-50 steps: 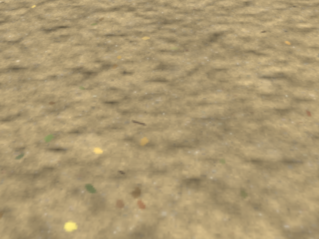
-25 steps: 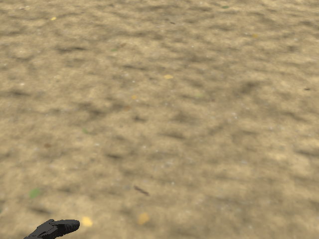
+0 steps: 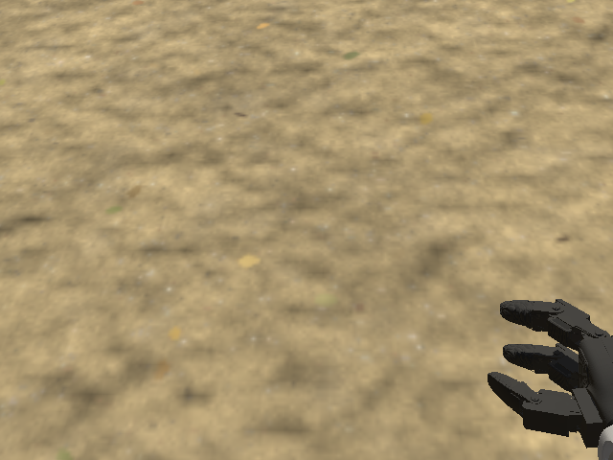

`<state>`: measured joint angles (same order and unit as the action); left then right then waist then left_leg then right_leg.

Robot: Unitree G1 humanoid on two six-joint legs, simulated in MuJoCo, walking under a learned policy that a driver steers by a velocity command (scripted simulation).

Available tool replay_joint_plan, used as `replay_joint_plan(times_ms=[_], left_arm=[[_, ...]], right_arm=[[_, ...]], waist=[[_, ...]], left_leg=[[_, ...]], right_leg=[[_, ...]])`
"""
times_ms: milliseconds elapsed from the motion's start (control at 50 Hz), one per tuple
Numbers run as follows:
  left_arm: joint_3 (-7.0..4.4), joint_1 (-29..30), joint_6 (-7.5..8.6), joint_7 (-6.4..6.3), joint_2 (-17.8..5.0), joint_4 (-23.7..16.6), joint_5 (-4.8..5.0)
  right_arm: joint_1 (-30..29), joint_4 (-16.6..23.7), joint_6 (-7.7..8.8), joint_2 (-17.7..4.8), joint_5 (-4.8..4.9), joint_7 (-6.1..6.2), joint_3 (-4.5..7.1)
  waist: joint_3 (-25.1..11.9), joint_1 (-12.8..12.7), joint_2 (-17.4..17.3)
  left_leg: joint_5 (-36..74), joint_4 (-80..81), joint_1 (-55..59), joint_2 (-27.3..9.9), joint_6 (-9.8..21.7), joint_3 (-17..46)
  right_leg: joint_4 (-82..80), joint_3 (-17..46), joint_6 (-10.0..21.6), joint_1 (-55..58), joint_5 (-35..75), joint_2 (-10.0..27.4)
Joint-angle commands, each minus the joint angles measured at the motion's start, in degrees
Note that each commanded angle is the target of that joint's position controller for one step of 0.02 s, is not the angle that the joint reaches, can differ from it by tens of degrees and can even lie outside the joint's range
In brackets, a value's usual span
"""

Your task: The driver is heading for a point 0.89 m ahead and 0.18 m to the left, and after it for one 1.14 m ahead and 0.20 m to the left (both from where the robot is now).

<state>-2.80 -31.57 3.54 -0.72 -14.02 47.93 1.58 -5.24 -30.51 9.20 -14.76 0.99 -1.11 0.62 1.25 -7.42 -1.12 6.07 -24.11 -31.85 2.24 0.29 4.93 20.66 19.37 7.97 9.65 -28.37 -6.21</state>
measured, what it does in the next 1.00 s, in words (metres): walks ahead, turning left: left foot, then right foot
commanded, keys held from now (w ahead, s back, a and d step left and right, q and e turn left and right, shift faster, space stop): w+q+shift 0.20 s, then q+shift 0.60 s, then e+shift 0.08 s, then w+e+shift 0.12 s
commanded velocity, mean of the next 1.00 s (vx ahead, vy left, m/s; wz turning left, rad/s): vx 0.46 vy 0.00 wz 0.50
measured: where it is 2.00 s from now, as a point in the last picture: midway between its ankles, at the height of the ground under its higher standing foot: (350, 194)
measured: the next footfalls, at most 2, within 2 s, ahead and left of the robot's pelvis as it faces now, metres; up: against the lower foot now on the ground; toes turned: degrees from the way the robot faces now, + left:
left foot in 0.02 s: +0.23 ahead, +0.13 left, +0.00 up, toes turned -8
right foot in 0.38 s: +0.55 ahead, -0.13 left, +0.00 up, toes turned +13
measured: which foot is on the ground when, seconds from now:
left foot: up 0.00-0.00, down 0.02-0.38, up 0.40-0.72, down 0.74-1.00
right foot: down 0.00-0.02, up 0.04-0.36, down 0.38-0.74, up 0.76-1.00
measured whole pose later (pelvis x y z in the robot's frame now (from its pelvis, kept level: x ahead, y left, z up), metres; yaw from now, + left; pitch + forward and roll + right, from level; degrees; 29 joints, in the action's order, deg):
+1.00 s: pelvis +0.52 +0.04 +0.03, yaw +34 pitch +1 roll -1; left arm -3.4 -9.9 0.1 0.9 -18.1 45.6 1.1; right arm 9.9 -33.4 0.0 -15.5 -0.6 0.5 1.5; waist 0.9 -0.3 0.9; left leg -9.0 -26.5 -18.9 2.4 4.5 0.7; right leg 55.4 -1.1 -2.1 -28.9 -19.1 3.1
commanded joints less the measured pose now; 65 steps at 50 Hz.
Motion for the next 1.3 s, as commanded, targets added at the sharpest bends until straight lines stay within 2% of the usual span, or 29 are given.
replay_joint_plan(times_ms=[20, 40, 60, 80, 100, 120, 140, 180, 240, 300, 360, 380, 400, 420, 460, 520, 600, 720, 740, 760, 780, 800, 840, 900, 980, 1100, 1220, 1260, 1300], left_arm=[[-1.94, 8.3, -0.34, -0.04, -9.3, -4.8, -3.77], [0.82, -4.7, 0.57, 0.65, 0.2, -4.3, -1.27], [1.6, -3.4, 1.01, 0.62, -2.8, -3.3, 1.07], [0.72, 8.3, 1.64, 0.69, -7.0, -5.9, 1.46], [1.24, 17.1, 2.91, 0.93, -6.9, -8.7, -0.18], [1.36, 22.8, 4.32, 1.17, -5.6, -10.7, -1.66], [1.43, 22.6, 4.86, 1.68, -4.5, -11.6, -1.84], [1.93, 21.4, 4.96, 2.01, -3.4, -11.9, -1.88], [3.25, 26.4, 5.92, 2.74, -2.8, -15.0, -3.28], [1.03, 25.4, 5.17, 2.55, -6.7, -14.0, -2.54], [-0.87, 20.6, 3.74, 0.68, -9.2, -14.1, -3.37], [-1.55, 13.9, 3.52, 0.02, -11.9, -13.9, -4.34], [-1.65, 10.7, 2.24, 0.13, -14.3, -14.7, -4.88], [-2.37, 12.9, 0.81, 0.77, -15.1, -14.2, -3.06], [-0.89, 20.8, -0.36, 0.52, -8.1, -14.8, -2.3], [-1.16, 28.6, -0.27, 0.34, -6.7, -13.6, -2.85], [-2.81, 32.5, 0.36, -0.57, -9.5, -11.6, -1.62], [-3.96, 30.2, -0.09, 0.34, -10.8, -8.5, 1.43], [-3.68, 28.2, -0.43, 0.75, -9.4, -7.9, 0.76], [-2.49, 24.9, -1.11, 1.31, -5.9, -9.5, -2.12], [-2.26, 24.1, -1.57, 1.15, -7.4, -11.0, -2.9], [-2.92, 27.7, -1.68, 1.04, -10.9, -10.9, -1.72], [-3.07, 26.9, -2.17, 0.13, -11.6, -8.9, -1.38], [-2.57, 22.0, -3.08, 0.48, -10.2, -5.9, -1.34], [-1.54, 23.1, -2.65, 1.89, -9.1, -6.0, -0.11], [-1.6, 21.3, -1.83, 1.65, -8.2, -5.8, -0.07], [-1.29, 16.8, -2.38, 2.02, -6.9, -6.3, 0.19], [-1.37, 13.0, -2.48, 1.93, -6.7, -5.4, 0.26], [-2.67, 0.2, -2.19, 1.79, -8.4, 0.0, -0.41]], right_arm=[[28.0, -1.5, -0.68, -12.5, 1.18, 1.89, 5.47], [34.4, -5.7, -0.91, -17.2, -0.13, 0.79, 6.49], [38.1, -7.7, -0.87, -11.3, 0.5, 0.01, 5.77], [34.3, -8.1, -1.49, -7.2, 0.36, 0.58, 4.89], [31.8, -8.5, -2.11, -7.0, -0.62, 0.4, 4.57], [30.5, -9.2, -2.27, -7.3, -1.19, -0.03, 4.53], [29.0, -9.5, -2.24, -5.8, -1.91, -0.03, 3.98], [27.3, -9.8, -2.67, -3.9, -0.59, -0.05, 3.35], [21.9, -8.9, -3.37, -9.2, 1.16, 1.46, 4.76], [26.6, -9.4, -4.66, -12.2, 1.01, 2.43, 6.14], [28.7, -8.9, -5.47, -9.6, 1.95, 2.36, 5.87], [29.6, -7.5, -5.72, -5.7, 1.2, 2.21, 4.66], [42.3, -8.2, -6.27, -0.5, 1.47, 2.25, 2.96], [44.9, -7.8, -7.17, -4.4, 2.07, 2.48, 2.88], [35.0, -7.3, -9.05, -7.3, 1.61, 3.58, 4.13], [31.3, -5.3, -11.6, -5.5, 0.57, 3.56, 4.71], [26.4, -3.4, -11.33, -3.7, -0.03, 1.69, 4.23], [23.6, -1.9, -12.81, -9.3, -0.15, -0.41, 6.74], [28.2, -2.9, -12.63, -12.2, -0.61, 0.39, 8.17], [28.1, -1.2, -12.41, -20.2, -0.19, 1.62, 9.77], [24.6, 2.5, -10.94, -21.2, -2.57, 1.12, 8.98], [23.6, 2.9, -9.7, -18.3, -1.94, 0.27, 8.34], [18.2, 3.0, -9.29, -13.5, -0.36, 0.97, 6.4], [15.5, 2.3, -9.76, -9.5, -1.92, 2.15, 4.1], [17.1, -0.5, -8.06, -12.9, -1.86, 2.11, 4.84], [15.7, -3.7, -4.8, -11.5, -0.82, 1.61, 5.08], [10.7, -4.8, -4.64, -11.7, 0.12, 0.69, 6.02], [8.1, -4.8, -5.19, -10.9, 0.69, 0.48, 5.94], [5.9, -4.2, -5.74, -6.4, -0.15, 0.73, 4.76]], waist=[[-18.8, 19.8, 10.8], [-29.9, 12.7, -18.9], [-29.2, 15.4, -22.0], [-15.9, 17.1, -14.6], [-8.6, 16.6, -2.7], [-2.2, 14.7, 1.4], [-1.6, 11.0, 0.0], [-0.3, 7.6, -2.1], [5.1, 4.7, -1.0], [2.2, 4.9, -1.5], [-1.9, 0.8, 0.1], [-9.7, -1.4, 5.7], [-22.7, 3.5, 22.0], [-25.1, 5.4, 22.8], [-10.9, 5.7, 10.5], [-3.0, 10.0, 10.0], [-6.2, 10.5, 7.8], [-6.1, 11.2, 3.8], [-7.2, 13.2, -1.3], [-6.0, 10.4, -20.8], [-14.8, 9.2, -20.5], [-14.0, 11.6, -11.3], [-9.8, 9.1, -3.6], [-12.8, 7.1, -3.9], [-6.7, 9.4, -7.9], [-2.0, 8.3, -5.6], [-0.5, 5.2, -4.3], [0.6, 3.0, -1.7], [-0.2, -1.0, 9.1]], left_leg=[[-10.7, -11.1, 46.1, -7.0, 5.8, 2.6], [-28.8, -5.7, 69.7, -23.0, 20.3, 36.8], [-46.1, 4.4, 69.2, -23.2, 19.9, 51.2], [-43.7, 6.2, 60.2, -19.4, 17.2, 42.2], [-33.7, 7.2, 49.4, -16.1, 15.8, 35.4], [-23.8, 8.6, 40.4, -13.7, 15.8, 32.1], [-20.3, 9.7, 35.5, -11.7, 15.9, 29.2], [-18.0, 12.1, 29.1, -9.7, 16.8, 26.3], [-6.9, 13.9, 10.0, -8.0, 14.2, 19.8], [-9.2, 10.6, 1.5, -5.0, 8.5, 17.7], [-6.2, -9.2, 4.3, 0.2, 1.2, 14.5], [-19.1, -26.8, -0.3, 2.8, -1.5, 10.9], [-50.6, -47.5, -5.7, 5.6, -3.5, 6.8], [-45.0, -57.2, -8.9, 0.0, -4.4, 4.2], [-37.0, -59.3, -13.1, -4.0, -5.5, -1.0], [-33.3, -49.1, -5.2, -8.3, -5.5, -2.0], [-17.4, -26.7, 5.3, -8.6, -2.9, -3.8], [-10.9, -10.3, 18.0, -3.1, 3.4, -9.0], [-5.8, -7.3, 26.4, -2.0, 6.2, -6.5], [22.2, -1.8, 34.2, -15.1, 13.4, 14.8], [5.9, 2.7, 37.7, -22.5, 23.6, 34.4], [-2.4, 5.5, 35.5, -21.0, 21.4, 30.8], [-4.1, 4.0, 29.6, -18.2, 15.3, 20.5], [-4.7, 4.1, 21.9, -14.2, 13.0, 10.6], [-40.9, 13.4, 19.1, -15.8, 12.3, 13.1], [-40.5, 17.6, 24.0, -20.5, 10.2, 8.0], [-38.1, 16.6, 21.0, -20.6, 7.5, -3.5], [-39.9, 12.1, 19.6, -19.6, 6.4, -7.3], [-37.6, -8.0, 13.3, -13.4, 4.6, -14.3]], right_leg=[[32.5, 0.1, -1.6, -20.7, 62.2, 9.3], [59.7, -4.9, -6.6, -43.9, 15.3, -1.1], [63.8, -6.0, -5.7, -52.3, 0.8, 1.0], [62.8, -8.0, -4.1, -56.9, 3.1, 4.7], [59.3, -10.2, -3.3, -55.8, 5.0, 6.0], [55.1, -11.2, -3.3, -55.2, 4.4, 6.2], [51.2, -10.4, -3.4, -52.5, 5.2, 7.9], [42.4, -10.8, -4.8, -49.2, 5.1, 9.3], [21.8, -14.6, -7.3, -34.7, 14.4, 8.8], [14.2, -15.3, -9.6, -12.9, 36.9, 4.3], [8.8, -13.8, -8.4, -4.9, 38.4, 7.2], [10.9, -6.3, -4.7, 4.7, 46.9, 17.4], [12.5, 13.1, 4.5, 13.2, 65.2, 36.1], [8.0, 21.9, 7.4, 10.1, 52.2, 37.0], [4.2, 6.0, 5.1, -3.9, 46.2, 29.8], [-1.7, -9.7, 2.9, -20.7, 45.9, 24.6], [-3.1, -20.2, 2.0, -22.2, 46.2, 23.4], [9.8, -28.6, -3.7, -21.4, 37.9, 22.4], [20.4, -30.1, -6.3, -26.6, 33.3, 19.4], [39.7, -32.8, -11.5, -41.2, -4.2, 10.9], [52.4, -18.8, -12.1, -49.9, -13.1, 4.4], [53.5, -14.2, -10.7, -51.3, -8.4, 5.8], [49.3, -14.9, -9.6, -50.1, -0.3, 9.4], [44.1, -18.2, -11.0, -38.6, 5.5, 10.1], [32.9, -19.4, -9.7, -40.0, 11.4, 10.8], [28.4, -17.6, -7.5, -46.3, 14.5, 13.5], [25.6, -22.8, -5.7, -38.7, 11.2, 15.4], [21.8, -26.0, -4.1, -34.4, 12.7, 14.4], [16.9, -29.8, -2.0, -21.8, 10.7, 8.4]])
